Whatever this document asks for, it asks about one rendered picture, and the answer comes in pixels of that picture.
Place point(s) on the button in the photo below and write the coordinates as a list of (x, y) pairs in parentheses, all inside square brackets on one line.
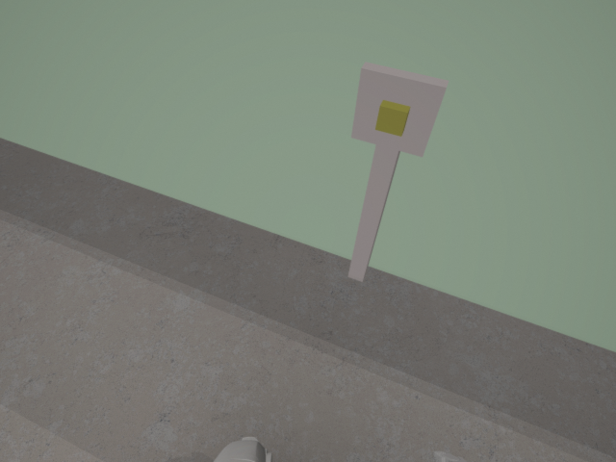
[(392, 118)]

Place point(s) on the panel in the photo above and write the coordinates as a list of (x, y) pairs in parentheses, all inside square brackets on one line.
[(424, 95)]

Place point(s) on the left robot thigh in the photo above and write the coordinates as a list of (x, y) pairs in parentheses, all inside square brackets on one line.
[(244, 451)]

